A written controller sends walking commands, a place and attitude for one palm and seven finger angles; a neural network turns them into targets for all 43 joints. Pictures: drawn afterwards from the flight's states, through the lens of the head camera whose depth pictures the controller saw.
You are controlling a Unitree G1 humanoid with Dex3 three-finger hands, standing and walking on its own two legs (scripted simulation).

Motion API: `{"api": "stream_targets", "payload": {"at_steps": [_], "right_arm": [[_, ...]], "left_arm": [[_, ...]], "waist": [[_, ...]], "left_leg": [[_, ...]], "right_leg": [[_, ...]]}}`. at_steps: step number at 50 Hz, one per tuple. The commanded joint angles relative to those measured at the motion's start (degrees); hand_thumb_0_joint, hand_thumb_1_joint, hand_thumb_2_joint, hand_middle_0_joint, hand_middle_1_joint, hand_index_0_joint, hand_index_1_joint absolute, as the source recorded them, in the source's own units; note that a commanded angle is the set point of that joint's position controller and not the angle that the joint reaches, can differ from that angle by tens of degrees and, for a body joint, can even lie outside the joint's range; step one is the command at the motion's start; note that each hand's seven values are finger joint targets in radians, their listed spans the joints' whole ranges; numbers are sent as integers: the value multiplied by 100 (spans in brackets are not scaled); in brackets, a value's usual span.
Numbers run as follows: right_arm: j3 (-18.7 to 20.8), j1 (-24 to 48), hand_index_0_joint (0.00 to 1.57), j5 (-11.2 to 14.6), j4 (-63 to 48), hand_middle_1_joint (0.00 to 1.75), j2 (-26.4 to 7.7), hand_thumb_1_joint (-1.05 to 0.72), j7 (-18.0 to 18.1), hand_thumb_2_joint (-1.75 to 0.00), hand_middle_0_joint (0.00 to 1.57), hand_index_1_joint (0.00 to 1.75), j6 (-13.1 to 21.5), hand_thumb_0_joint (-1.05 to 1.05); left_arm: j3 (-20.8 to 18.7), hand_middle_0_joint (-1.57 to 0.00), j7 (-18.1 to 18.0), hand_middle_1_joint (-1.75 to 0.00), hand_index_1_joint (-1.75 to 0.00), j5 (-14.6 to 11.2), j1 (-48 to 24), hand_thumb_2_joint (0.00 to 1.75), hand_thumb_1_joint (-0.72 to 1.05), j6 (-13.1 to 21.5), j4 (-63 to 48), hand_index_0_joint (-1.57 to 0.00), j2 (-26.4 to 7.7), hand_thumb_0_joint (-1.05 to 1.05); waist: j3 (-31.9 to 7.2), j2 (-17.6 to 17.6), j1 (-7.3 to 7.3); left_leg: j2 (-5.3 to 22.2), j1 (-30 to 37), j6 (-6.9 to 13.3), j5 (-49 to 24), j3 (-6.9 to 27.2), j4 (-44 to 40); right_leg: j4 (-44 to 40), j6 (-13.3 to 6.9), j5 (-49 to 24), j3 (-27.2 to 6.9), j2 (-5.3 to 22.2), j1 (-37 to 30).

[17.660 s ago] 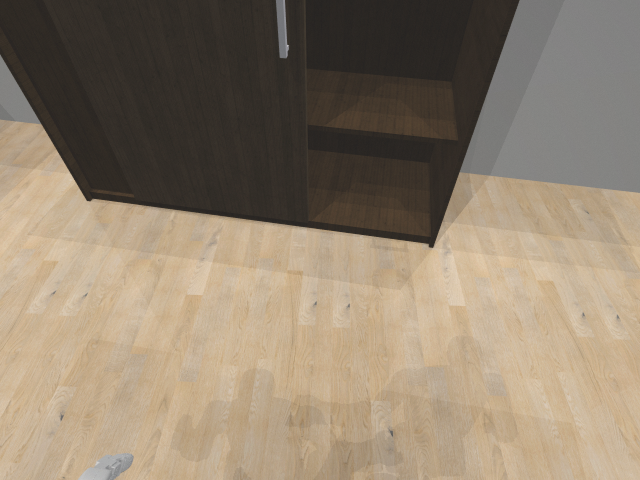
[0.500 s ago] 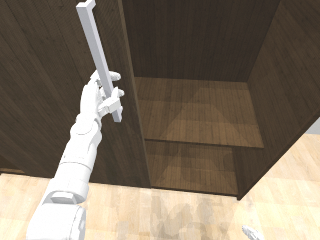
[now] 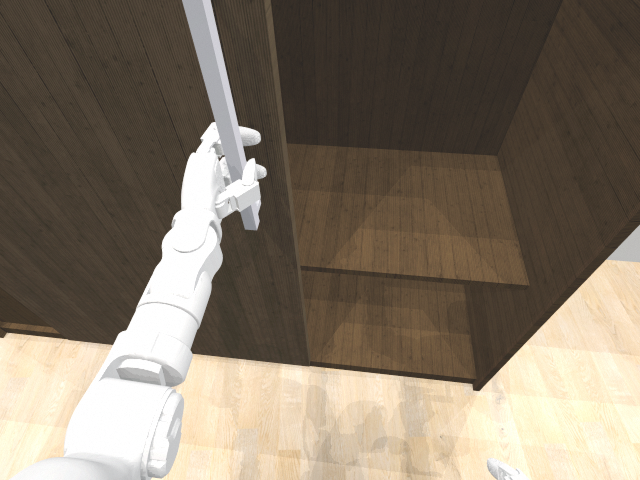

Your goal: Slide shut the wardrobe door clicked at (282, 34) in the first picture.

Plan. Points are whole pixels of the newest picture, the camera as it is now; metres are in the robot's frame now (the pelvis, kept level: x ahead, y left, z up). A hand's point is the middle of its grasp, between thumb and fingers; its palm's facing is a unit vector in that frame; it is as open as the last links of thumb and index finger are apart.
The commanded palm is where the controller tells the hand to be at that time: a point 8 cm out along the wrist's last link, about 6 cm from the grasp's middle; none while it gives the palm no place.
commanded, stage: step sideways, sliding the door along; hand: left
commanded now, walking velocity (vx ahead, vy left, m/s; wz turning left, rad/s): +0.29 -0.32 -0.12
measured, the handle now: (234, 129) +0.49 +0.13 +0.18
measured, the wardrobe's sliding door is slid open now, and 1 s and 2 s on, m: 0.50 0.44 0.11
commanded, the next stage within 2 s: none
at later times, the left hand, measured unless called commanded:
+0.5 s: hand (259, 181) +0.45 +0.10 +0.13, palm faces +0.20 -0.97 -0.14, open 5.9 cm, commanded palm +0.42 +0.09 +0.14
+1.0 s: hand (311, 182) +0.45 +0.03 +0.13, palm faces +0.30 -0.95 -0.09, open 6.2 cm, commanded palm +0.41 +0.01 +0.14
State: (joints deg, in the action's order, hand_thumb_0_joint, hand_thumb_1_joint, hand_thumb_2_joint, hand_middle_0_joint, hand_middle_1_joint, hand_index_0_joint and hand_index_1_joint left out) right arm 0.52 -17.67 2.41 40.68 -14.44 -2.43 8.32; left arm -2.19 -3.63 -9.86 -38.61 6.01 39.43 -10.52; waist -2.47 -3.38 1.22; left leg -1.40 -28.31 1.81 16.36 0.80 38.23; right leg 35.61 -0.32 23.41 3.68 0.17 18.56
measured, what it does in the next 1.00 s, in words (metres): steps to the right: right foot, then left foot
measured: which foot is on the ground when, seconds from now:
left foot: down 0.00-0.84, up 0.86-0.94, down 0.96-1.00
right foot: down 0.00-0.50, up 0.52-0.74, down 0.76-0.96, up 0.98-1.00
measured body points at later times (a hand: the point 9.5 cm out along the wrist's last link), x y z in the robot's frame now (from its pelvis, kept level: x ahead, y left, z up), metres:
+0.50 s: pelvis +0.01 -0.07 +0.00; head +0.07 -0.08 +0.45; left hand +0.43 +0.15 +0.14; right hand +0.10 -0.33 -0.13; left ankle +0.03 +0.07 -0.72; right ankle -0.02 -0.11 -0.72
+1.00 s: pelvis +0.05 -0.18 +0.00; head +0.13 -0.17 +0.44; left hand +0.42 +0.08 +0.14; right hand +0.27 -0.40 -0.11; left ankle +0.04 -0.01 -0.72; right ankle +0.09 -0.30 -0.70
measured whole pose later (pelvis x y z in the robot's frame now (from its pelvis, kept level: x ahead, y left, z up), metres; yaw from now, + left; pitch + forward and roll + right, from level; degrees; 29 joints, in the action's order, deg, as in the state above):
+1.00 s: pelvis +0.05 -0.18 +0.00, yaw +5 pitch -4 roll -1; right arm 3.3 -4.4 3.0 35.8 -14.1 1.6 0.7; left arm -3.8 -8.8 -6.8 -32.1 2.3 17.9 -12.8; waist 15.8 -2.6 -5.1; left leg 8.3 -12.2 -3.4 16.5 -1.9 34.8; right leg 45.7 0.6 20.2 3.8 1.1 19.2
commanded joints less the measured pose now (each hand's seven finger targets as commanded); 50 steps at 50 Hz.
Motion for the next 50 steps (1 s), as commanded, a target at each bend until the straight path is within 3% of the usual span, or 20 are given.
{"api": "stream_targets", "payload": {"at_steps": [1, 3, 7, 12, 13, 15, 17, 20, 23, 24, 25, 27, 30, 37, 39, 41, 43, 46, 48, 50], "right_arm": [[166, 224, 20, 43, -751, 30, -698, -90, 461, -90, 20, 30, -62, 0], [140, 408, 20, 41, -831, 30, -645, -90, 538, -90, 20, 30, -113, 0], [206, 427, 20, -9, -875, 30, -743, -90, 654, -90, 20, 30, -424, 0], [164, 525, 20, 70, -922, 30, -803, -90, 706, -90, 20, 30, -697, 0], [153, 524, 20, 77, -940, 30, -767, -90, 700, -90, 20, 30, -710, 0], [185, 679, 20, 110, -896, 30, -531, -90, 678, -90, 20, 30, -673, 0], [285, 677, 20, 127, -687, 30, -629, -90, 663, -90, 20, 30, -589, 0], [90, 689, 20, 51, -680, 30, -340, -90, 602, -90, 20, 30, -540, 0], [210, 619, 20, 2, -729, 30, -427, -90, 619, -90, 20, 30, -624, 0], [310, 644, 20, -33, -843, 30, -560, -90, 619, -90, 20, 30, -636, 0], [413, 715, 20, -23, -991, 30, -777, -90, 531, -90, 20, 30, -659, 0], [230, 996, 20, 45, -1062, 30, -542, -90, 339, -90, 20, 30, -741, 0], [376, 859, 20, 30, -992, 30, -663, -90, 374, -90, 20, 30, -790, 0], [370, 1142, 20, 233, -1258, 30, -707, -90, 339, -90, 20, 30, -590, 0], [348, 1089, 20, 250, -1230, 30, -558, -90, 327, -90, 20, 30, -598, 0], [435, 1081, 20, 223, -1111, 30, -473, -90, 416, -90, 20, 30, -662, 0], [310, 1182, 20, 173, -1009, 30, -309, -90, 475, -90, 20, 30, -635, 0], [269, 1320, 20, 73, -956, 30, -266, -90, 522, -90, 20, 30, -552, 0], [415, 1442, 20, -16, -1296, 30, -490, -90, 392, -90, 20, 30, -587, 0], [480, 1501, 20, 12, -1350, 30, -595, -90, 199, -90, 20, 30, -534, 0]], "left_arm": [[-461, -45, 69, -140, -140, 661, -3980, 90, 90, 679, -2098, -45, -1628, 0], [-96, -45, 125, -140, -140, 606, -3650, 90, 90, 641, -1819, -45, -1001, 0], [-327, -45, 71, -140, -140, 586, -3117, 90, 90, 459, -1390, -45, -1294, 0], [-676, -45, -13, -140, -140, 634, -2955, 90, 90, 365, -1081, -45, -1831, 0], [-555, -45, 34, -140, -140, 669, -2830, 90, 90, 338, -983, -45, -1631, 0], [-534, -45, 64, -140, -140, 718, -2995, 90, 90, 246, -693, -45, -1550, 0], [-365, -45, 27, -140, -140, 689, -3070, 90, 90, 289, -572, -45, -1314, 0], [286, -45, 62, -140, -140, 740, -3261, 90, 90, 621, -1453, -45, -403, 0], [282, -45, -28, -140, -140, 631, -2886, 90, 90, 711, -2099, -45, -433, 0], [359, -45, -13, -140, -140, 540, -2813, 90, 90, 732, -2415, -45, -352, 0], [482, -45, 24, -140, -140, 400, -2912, 90, 90, 738, -2788, -45, -199, 0], [811, -45, 103, -140, -140, 342, -2690, 90, 90, 565, -2617, -45, 207, 0], [589, -45, 129, -140, -140, 527, -2797, 90, 90, 433, -3272, -45, -205, 0], [1190, -45, 253, -140, -140, 599, -2906, 90, 90, 352, -3423, -45, 290, 0], [1081, -45, 191, -140, -140, 650, -2796, 90, 90, 354, -3469, -45, 120, 0], [632, -45, 65, -140, -140, 725, -2596, 90, 90, 209, -3300, -45, -468, 0], [850, -45, 14, -140, -140, 684, -2420, 90, 90, 232, -3474, -45, -168, 0], [1099, -45, -61, -140, -140, 605, -2224, 90, 90, 484, -4298, -45, 129, 0], [1318, -45, 11, -140, -140, 523, -1947, 90, 90, 580, -4803, -45, 473, 0], [1242, -45, 77, -140, -140, 602, -1680, 90, 90, 599, -4737, -45, 546, 0]], "waist": [[-1911, -144, 168], [-1792, -255, 215], [-1546, -607, 149], [-1284, 2, -60], [-1253, 432, -4], [-622, 2428, -20], [-480, 1794, -85], [-679, 418, -8], [-1114, 224, 210], [-1261, -152, 238], [-1590, -1339, 187], [-1119, -440, 146], [-1075, -181, 169], [-1474, -1110, 166], [-1544, -221, 113], [-1565, 1917, 102], [-1332, 1795, 43], [-1436, 589, 221], [-1511, -1428, 79], [-1330, -827, 47]], "left_leg": [[690, 2730, 239, -1294, 382, -554], [984, 2768, 361, -1070, 719, -664], [1912, 3350, 883, -761, 2158, -1247], [1464, 1717, 461, -1313, 578, 31], [1096, 1203, 257, -929, 17, 665], [174, -126, -73, 1193, -329, 2422], [236, -467, -81, 1469, 73, 3255], [455, -205, 41, 1062, -60, 1495], [407, 2327, 50, -1653, -617, -1394], [959, 3731, 281, -2776, -124, -1686], [2616, 5078, 1106, -4633, 2091, -1186], [3213, 4241, 1501, -3931, 2621, -1139], [2679, 4060, 1146, -3789, 1652, -682], [1667, 2734, 269, -2470, -303, -84], [1262, 2464, 30, -2523, -351, 914], [580, 1234, -337, -358, -337, 1776], [658, 798, -178, 1575, -15, 1706], [1097, 2370, -80, -1222, -243, -1257], [3047, 4372, 874, -6311, 1545, -1252], [3235, 4193, 1091, -5577, 960, -1046]], "right_leg": [[-518, -6, -1545, -343, 31, 462], [-62, 15, -1335, -235, -79, 645], [1079, -70, 745, -360, -220, 1346], [-828, -215, -469, -236, -125, -704], [-1261, -339, -983, -501, 91, -1229], [-2069, -1035, -1657, -2270, 1262, -1423], [-1614, -1289, -3368, -2482, 1499, -1690], [-642, -1199, -4825, -1655, 1290, -2441], [802, -620, -4336, -617, 731, -1290], [1760, -270, -3062, -290, 359, -9], [2962, 78, 51, -522, -122, 1777], [3820, -101, 784, -1536, 44, 1932], [2165, -74, 563, -1151, 364, 1817], [-286, 85, -1238, 402, -239, -1044], [-1132, -95, -2926, -60, 165, -1746], [-945, -680, -5504, -1311, 1097, -2578], [-874, -806, -5717, -1459, 1519, -2506], [265, -358, -5447, -703, 1075, -1759], [2028, 195, -40, -290, 228, 740], [2793, 109, 662, -860, 246, 1127]]}}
